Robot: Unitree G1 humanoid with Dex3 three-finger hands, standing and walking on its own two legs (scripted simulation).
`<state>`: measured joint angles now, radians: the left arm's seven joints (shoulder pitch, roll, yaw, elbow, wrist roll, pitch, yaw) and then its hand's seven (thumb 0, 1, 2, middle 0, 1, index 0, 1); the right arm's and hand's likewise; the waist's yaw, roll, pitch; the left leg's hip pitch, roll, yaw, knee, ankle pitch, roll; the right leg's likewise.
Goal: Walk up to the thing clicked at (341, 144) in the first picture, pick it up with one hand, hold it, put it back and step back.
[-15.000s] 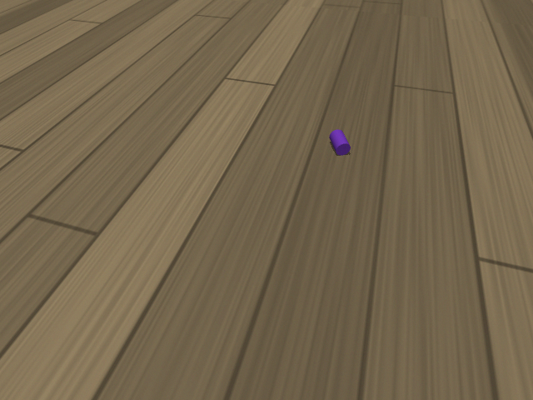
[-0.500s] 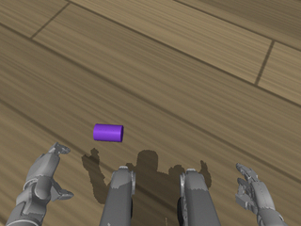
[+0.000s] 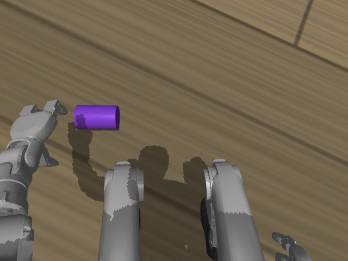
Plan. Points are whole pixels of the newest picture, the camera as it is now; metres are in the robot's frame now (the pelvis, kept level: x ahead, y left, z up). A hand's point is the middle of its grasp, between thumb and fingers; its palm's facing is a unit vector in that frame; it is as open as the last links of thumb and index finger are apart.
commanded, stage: rise first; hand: left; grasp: from above
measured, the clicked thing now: (98, 117) +0.52 +0.27 -0.35
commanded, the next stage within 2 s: none
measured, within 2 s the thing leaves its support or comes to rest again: neither
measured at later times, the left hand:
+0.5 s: hand (60, 128) +0.43 +0.33 -0.19, palm faces -0.46 -0.05 -0.89, open 14.0 cm
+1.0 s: hand (69, 123) +0.45 +0.31 -0.22, palm faces -0.45 -0.04 -0.89, open 13.9 cm
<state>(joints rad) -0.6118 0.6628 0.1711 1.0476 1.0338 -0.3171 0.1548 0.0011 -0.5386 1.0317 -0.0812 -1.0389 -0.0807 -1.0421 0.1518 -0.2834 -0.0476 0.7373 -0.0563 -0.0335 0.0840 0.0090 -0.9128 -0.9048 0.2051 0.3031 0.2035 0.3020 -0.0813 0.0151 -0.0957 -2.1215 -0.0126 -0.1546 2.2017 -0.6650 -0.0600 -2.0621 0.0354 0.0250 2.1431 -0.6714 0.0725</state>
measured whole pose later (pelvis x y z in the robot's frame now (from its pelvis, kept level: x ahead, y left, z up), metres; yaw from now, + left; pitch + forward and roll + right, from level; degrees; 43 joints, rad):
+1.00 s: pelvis +0.01 +0.02 -0.06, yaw -3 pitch +34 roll -9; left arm -0.89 0.76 0.13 1.42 1.34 -0.33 0.40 0.00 -0.48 0.97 -0.09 -1.03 -0.11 -1.01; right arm 0.13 -0.26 0.01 0.76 -0.15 -0.02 0.14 0.00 -0.91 -0.90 0.21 0.30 0.20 0.30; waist -0.19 0.00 -0.09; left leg -2.31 -0.03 -0.17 2.40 -0.69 -0.03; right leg -2.21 0.04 0.03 2.30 -0.70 0.06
